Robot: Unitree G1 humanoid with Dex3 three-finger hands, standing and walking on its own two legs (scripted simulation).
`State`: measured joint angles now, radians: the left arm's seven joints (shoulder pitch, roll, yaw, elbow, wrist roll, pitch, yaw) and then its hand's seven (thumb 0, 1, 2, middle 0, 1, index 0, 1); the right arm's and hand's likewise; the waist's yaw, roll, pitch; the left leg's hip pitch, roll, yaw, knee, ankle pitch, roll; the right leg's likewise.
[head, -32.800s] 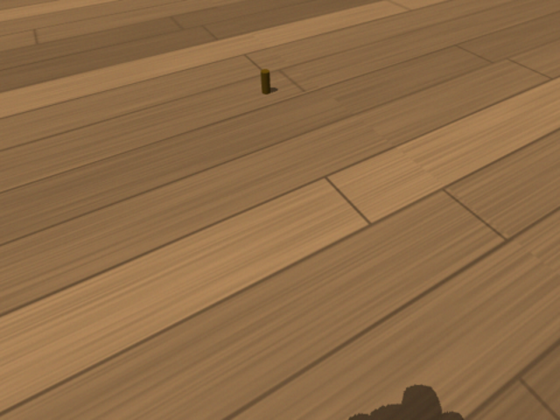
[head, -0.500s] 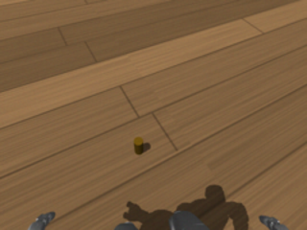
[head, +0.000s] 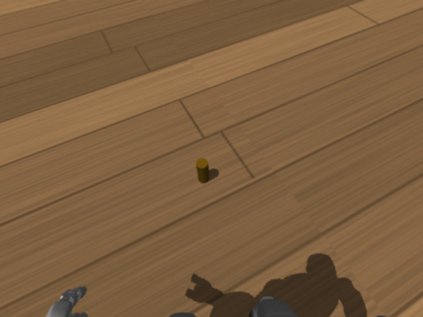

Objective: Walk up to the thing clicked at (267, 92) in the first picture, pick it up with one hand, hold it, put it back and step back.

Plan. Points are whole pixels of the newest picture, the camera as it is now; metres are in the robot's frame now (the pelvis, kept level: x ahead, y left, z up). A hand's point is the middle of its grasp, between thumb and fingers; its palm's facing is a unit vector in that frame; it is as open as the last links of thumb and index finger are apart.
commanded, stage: step back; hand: left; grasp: from the side
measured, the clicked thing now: (203, 171) +0.80 +0.09 -0.68
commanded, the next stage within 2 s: stand in 1.78 s
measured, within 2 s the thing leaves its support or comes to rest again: neither
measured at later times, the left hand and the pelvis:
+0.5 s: hand out of the picture -0.09 +0.24 -0.13, palm faces -0.06 -0.90 -0.42, open 7.4 cm; pelvis -0.17 -0.03 +0.01, yaw -3 degrees
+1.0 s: hand out of the picture -0.25 +0.25 -0.14, palm faces -0.01 -0.92 -0.38, open 7.4 cm; pelvis -0.28 -0.02 +0.01, yaw -1 degrees
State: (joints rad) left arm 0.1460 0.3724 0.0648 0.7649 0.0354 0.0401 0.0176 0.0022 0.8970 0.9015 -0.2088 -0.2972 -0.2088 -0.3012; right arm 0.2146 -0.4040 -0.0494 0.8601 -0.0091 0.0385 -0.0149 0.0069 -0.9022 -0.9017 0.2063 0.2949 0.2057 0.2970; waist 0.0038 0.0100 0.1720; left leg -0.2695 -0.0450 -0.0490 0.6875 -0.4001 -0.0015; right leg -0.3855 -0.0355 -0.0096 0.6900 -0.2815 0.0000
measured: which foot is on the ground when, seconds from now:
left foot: down 0.00-0.36, up 0.38-0.66, down 0.68-0.96, up 0.98-1.00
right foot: down 0.00-0.02, up 0.04-0.32, down 0.34-0.70, up 0.72-0.90, down 0.92-1.00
